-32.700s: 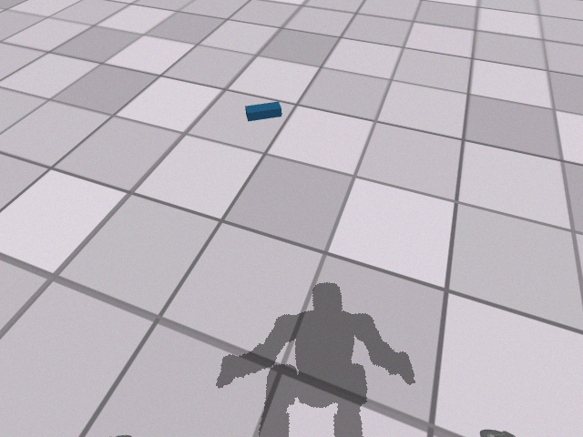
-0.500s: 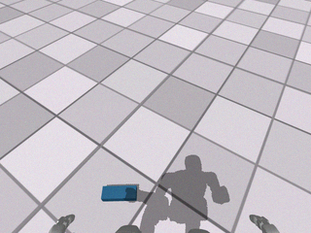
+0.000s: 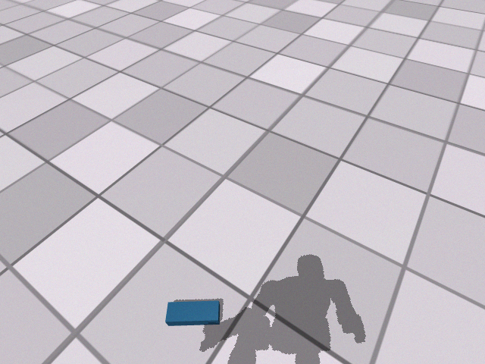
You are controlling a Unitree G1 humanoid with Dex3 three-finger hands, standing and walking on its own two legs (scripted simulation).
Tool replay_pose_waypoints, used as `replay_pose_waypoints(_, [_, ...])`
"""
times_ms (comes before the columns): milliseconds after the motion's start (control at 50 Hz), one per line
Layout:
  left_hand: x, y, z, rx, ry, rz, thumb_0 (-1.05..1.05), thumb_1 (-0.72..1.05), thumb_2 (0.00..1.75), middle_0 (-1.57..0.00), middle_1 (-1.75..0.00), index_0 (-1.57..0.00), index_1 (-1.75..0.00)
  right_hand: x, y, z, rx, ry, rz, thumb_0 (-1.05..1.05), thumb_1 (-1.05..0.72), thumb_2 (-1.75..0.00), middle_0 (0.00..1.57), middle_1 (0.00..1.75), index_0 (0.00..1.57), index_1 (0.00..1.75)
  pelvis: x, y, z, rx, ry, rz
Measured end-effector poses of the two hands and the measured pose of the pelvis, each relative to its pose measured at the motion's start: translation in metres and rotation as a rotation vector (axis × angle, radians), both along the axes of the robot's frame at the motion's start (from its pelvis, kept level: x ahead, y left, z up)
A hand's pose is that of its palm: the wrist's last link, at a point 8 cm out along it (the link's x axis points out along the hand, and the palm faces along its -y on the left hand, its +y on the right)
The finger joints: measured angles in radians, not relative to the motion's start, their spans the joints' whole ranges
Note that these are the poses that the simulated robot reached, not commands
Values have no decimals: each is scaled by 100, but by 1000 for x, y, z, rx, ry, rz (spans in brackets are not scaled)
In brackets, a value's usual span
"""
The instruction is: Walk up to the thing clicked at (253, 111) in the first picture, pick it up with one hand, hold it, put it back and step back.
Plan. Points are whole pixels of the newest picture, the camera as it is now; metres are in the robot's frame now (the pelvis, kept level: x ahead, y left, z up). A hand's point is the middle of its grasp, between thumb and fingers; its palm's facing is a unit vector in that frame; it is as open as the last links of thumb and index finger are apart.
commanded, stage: stand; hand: left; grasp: from above
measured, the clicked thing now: (193, 313) +0.41 +0.24 -0.75
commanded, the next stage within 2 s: step back in 1.72 s
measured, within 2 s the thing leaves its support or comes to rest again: neither
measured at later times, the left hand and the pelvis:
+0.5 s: hand out of the picture +0.07 +0.23 -0.16, palm faces +0.01 -0.95 -0.33, open 7.4 cm; pelvis +0.01 -0.01 +0.00, yaw +0 degrees
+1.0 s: hand out of the picture +0.09 +0.24 -0.15, palm faces -0.01 -0.94 -0.34, open 7.4 cm; pelvis +0.01 -0.01 +0.00, yaw -1 degrees
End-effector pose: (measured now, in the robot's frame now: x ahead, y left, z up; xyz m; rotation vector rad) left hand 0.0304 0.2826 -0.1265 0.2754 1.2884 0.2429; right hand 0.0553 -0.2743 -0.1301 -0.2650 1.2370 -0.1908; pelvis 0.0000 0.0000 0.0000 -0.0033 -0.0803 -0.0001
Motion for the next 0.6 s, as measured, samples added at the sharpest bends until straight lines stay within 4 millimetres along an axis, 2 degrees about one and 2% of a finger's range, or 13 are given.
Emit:
replay_pose_waypoints(280, [15,-3,4,2,-10,-9,0,90,90,-21,-30,-20,-30,-2,-15,4,-18,22,-5,1,-91,-90,20,30,20,30,3,-6,3,-1,3,-2])
replay_pose_waypoints(600, [35,-8,5,-8,-31,-33,0,90,90,-21,-30,-20,-30,6,-19,6,-19,14,-5,1,-91,-90,20,30,20,30,7,-9,4,-1,10,-9])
